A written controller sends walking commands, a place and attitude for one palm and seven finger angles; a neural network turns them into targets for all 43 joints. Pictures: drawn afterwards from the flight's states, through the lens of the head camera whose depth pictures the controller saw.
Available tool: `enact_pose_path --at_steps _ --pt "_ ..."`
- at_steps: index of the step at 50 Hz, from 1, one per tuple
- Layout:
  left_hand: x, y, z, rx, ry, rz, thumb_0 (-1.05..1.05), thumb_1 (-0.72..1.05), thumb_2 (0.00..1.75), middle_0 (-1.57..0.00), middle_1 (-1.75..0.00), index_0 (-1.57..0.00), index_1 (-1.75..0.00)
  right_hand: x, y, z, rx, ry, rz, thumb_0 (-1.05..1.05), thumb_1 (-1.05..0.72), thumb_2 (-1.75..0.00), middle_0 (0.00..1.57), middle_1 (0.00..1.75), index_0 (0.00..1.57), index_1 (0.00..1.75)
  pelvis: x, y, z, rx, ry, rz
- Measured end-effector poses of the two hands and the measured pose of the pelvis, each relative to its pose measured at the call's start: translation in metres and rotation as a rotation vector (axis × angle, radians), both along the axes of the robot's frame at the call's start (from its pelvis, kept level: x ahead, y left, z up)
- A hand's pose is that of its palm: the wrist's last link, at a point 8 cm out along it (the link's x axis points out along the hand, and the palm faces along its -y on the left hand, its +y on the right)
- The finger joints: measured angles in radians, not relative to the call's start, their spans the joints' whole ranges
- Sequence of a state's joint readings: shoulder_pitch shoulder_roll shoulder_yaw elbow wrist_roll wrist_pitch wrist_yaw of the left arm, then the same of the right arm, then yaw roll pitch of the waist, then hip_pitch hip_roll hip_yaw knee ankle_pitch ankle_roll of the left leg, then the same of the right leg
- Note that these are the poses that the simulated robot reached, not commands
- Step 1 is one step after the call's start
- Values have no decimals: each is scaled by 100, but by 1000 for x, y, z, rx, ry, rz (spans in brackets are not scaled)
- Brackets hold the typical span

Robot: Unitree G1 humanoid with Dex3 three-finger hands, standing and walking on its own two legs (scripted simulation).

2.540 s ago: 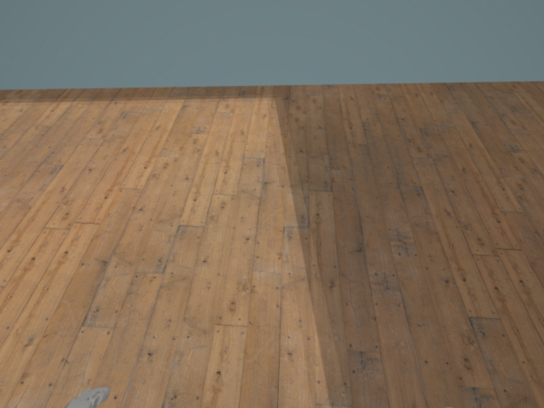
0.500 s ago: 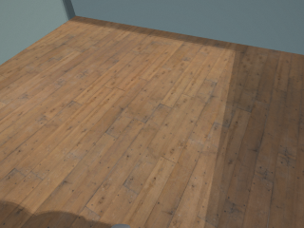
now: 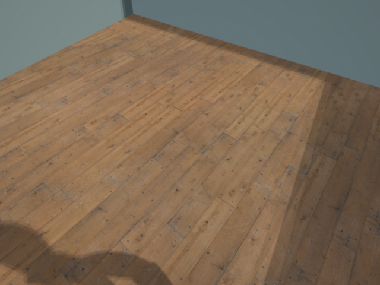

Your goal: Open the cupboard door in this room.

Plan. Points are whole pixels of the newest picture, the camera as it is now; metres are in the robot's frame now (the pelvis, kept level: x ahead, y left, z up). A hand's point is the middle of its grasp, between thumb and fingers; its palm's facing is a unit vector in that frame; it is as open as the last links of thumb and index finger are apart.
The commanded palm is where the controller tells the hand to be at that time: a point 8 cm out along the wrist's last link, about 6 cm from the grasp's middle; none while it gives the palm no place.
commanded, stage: turn or walk to find it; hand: left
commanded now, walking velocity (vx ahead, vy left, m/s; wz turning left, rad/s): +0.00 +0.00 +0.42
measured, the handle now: out of the picture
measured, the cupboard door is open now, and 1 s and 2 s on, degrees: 0 0 0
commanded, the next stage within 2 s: stand and wait in 1.28 s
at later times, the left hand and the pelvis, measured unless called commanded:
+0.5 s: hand out of the picture -0.03 +0.15 -0.16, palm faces +0.27 -0.93 -0.25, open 7.3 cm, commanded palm none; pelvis -0.04 -0.05 +0.00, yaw +14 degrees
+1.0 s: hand out of the picture -0.12 +0.23 -0.17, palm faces +0.45 -0.86 -0.24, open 7.4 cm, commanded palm none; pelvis -0.08 +0.01 +0.00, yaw +25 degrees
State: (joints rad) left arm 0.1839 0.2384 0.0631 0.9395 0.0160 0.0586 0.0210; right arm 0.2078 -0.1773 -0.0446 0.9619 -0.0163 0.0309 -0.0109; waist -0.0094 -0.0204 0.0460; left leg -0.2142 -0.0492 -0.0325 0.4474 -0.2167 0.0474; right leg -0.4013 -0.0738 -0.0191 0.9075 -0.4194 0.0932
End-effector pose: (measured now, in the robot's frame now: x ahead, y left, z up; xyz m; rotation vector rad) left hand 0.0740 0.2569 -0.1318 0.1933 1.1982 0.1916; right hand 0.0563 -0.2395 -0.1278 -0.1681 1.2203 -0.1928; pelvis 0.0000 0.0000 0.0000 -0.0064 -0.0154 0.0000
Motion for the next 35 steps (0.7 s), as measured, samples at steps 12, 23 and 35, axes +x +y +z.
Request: enact_pose_path --at_steps 12,23,35 --pt "-17 -53 23 46 -103 42 0 91 90 -20 -30 -20 -30 -49 -53 -29 49 153 25 1 -91 -90 20 30 20 30 -21 -44 -3 42 -3 113" --pt "-101 -65 11 8 -11 208 0 92 90 -20 -30 -20 -30 -26 -60 -20 12 170 161 1 -91 -90 20 30 20 30 -33 -49 0 33 -7 226" --pt "-221 -24 -35 -65 158 395 0 91 90 -20 -30 -20 -30 49 25 2 -45 -57 385 1 -91 -90 20 30 20 30 -66 -8 -16 4 -6 316"
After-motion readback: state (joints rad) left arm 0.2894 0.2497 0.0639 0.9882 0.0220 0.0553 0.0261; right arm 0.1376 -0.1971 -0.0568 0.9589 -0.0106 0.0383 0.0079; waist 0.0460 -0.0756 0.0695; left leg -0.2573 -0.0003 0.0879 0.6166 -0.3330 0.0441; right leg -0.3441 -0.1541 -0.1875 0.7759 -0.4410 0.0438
